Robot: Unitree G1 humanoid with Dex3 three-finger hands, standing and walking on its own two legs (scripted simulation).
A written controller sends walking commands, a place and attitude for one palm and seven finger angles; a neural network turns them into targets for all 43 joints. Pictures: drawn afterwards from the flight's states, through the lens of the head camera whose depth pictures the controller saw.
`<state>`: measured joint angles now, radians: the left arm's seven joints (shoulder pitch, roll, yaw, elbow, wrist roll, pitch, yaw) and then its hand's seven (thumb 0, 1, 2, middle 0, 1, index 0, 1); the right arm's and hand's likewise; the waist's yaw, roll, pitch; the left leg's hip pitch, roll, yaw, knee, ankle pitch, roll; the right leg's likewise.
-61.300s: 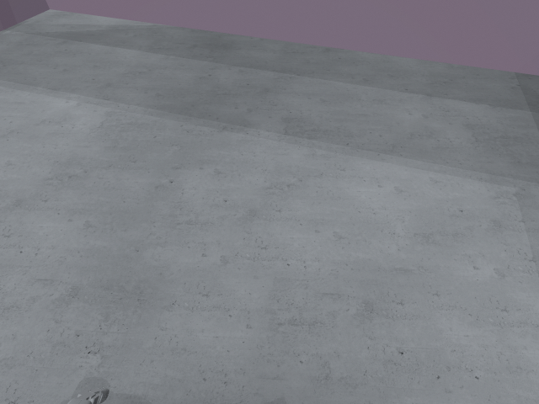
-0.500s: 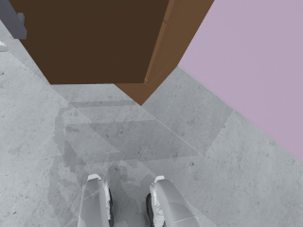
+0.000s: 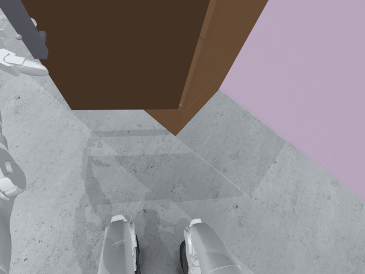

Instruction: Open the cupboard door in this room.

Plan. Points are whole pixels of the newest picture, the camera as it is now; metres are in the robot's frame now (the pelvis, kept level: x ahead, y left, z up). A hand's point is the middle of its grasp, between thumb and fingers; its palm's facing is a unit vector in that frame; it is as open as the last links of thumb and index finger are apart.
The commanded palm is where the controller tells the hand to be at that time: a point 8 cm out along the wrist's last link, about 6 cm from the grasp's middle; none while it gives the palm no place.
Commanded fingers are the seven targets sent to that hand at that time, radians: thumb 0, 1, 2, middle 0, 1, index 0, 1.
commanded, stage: slide the fingers in behind the handle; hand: left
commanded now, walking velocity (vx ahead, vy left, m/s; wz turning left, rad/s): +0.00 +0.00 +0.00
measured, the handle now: (24, 14) +0.60 +0.26 +0.08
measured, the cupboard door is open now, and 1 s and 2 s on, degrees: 45 45 47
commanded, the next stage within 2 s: close the thumb around the handle in 0.84 s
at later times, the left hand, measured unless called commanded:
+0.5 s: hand (35, 35) +0.55 +0.23 +0.09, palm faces +0.04 -1.00 -0.02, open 14.1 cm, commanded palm +0.54 +0.25 +0.08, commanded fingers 0.00 -0.50 0.30 -0.30 -1.20 -0.30 -1.20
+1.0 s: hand (35, 36) +0.55 +0.23 +0.09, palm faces +0.03 -1.00 -0.01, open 14.1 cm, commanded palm +0.54 +0.25 +0.08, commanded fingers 0.00 -0.28 0.40 -0.32 -1.22 -0.32 -1.22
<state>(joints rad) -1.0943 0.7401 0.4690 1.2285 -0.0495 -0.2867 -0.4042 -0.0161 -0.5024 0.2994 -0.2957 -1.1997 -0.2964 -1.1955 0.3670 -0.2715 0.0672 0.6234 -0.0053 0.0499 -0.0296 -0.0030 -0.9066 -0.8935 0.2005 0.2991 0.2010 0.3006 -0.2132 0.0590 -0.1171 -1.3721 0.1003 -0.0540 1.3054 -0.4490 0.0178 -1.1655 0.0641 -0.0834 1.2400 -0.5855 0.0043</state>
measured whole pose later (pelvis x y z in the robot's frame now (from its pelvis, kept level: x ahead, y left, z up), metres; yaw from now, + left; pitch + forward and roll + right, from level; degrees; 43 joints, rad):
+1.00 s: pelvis +0.01 -0.01 +0.01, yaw +1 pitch +29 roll -6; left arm -1.05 0.65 0.43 1.22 -0.07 -0.34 -0.33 -0.02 -0.50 0.30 -0.28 -1.20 -0.27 -1.20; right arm 0.37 -0.27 0.04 0.65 -0.01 0.05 -0.01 0.00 -0.91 -0.89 0.20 0.30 0.20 0.30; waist -0.20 0.06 -0.13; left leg -1.32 0.09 -0.05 1.27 -0.46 0.01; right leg -1.12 0.06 -0.08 1.22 -0.60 0.00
